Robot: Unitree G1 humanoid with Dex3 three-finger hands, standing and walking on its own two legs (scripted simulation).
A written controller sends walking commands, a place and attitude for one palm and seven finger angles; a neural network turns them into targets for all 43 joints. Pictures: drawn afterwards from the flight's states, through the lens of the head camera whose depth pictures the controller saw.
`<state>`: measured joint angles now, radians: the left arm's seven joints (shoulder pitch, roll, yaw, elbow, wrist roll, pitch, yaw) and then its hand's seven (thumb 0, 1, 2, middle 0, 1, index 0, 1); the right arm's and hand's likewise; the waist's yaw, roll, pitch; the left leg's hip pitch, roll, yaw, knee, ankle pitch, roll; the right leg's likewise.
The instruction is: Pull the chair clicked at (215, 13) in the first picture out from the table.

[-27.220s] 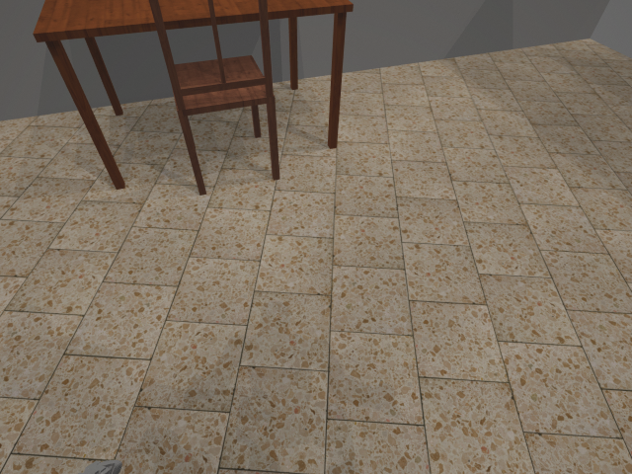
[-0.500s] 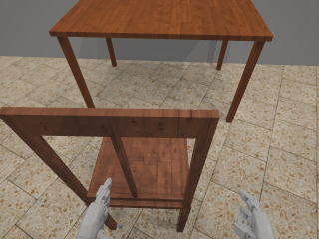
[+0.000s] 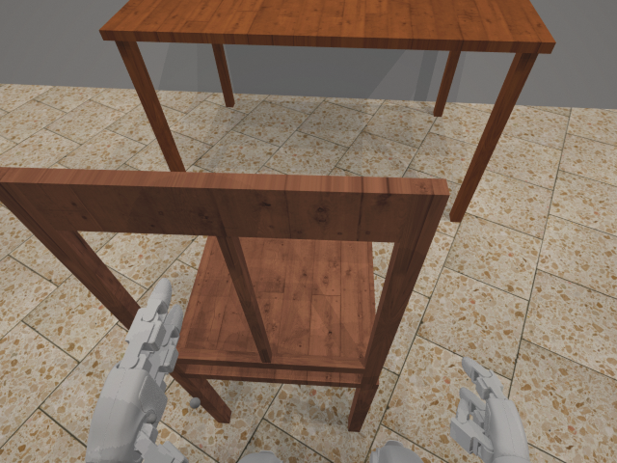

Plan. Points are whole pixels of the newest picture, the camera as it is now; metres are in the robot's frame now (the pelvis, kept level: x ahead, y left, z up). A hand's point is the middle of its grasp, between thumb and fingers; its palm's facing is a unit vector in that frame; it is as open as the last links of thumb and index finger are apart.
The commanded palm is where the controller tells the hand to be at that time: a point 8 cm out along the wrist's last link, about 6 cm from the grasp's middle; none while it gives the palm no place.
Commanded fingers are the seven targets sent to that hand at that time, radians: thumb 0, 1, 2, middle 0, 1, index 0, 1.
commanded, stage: draw the hand back to the body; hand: left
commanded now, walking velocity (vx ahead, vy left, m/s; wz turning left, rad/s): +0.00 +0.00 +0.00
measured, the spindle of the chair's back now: (252, 311) +0.31 +0.10 +0.01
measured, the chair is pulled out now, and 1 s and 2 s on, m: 0.64 0.64 0.64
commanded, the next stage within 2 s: step back with the hand held close in 1.24 s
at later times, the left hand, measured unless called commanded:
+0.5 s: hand (78, 350) +0.20 +0.21 +0.16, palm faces +0.32 -0.86 -0.39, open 14.4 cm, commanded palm +0.15 +0.26 +0.19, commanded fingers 0.00 0.28 0.60 -0.12 -0.17 -0.12 -0.17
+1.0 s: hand out of the picture +0.23 +0.26 +0.24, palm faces +0.51 -0.75 -0.43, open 8.0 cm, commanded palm +0.18 +0.30 +0.25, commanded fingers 0.00 0.90 0.90 -0.20 -0.30 -0.20 -0.30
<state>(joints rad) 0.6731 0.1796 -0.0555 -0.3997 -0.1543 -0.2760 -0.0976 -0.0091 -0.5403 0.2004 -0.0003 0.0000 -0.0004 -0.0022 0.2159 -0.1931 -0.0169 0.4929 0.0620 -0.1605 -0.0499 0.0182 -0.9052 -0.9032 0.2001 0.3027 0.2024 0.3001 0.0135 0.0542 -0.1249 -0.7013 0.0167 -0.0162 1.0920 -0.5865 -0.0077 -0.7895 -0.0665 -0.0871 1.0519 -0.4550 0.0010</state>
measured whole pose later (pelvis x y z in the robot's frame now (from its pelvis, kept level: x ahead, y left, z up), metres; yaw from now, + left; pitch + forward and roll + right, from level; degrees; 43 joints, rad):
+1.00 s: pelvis +0.04 +0.00 +0.07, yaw -1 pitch -3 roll -1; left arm 0.46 0.34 0.37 -0.41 -0.07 -0.07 0.17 0.01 0.79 0.85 -0.19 -0.28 -0.20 -0.28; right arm 0.18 -0.22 0.00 0.66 0.02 -0.15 -0.08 0.02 -0.91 -0.90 0.20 0.30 0.20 0.30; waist 0.06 0.10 0.02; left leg -0.05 0.03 0.00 0.45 -0.35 -0.01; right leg -0.16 -0.03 -0.09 0.47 -0.25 0.00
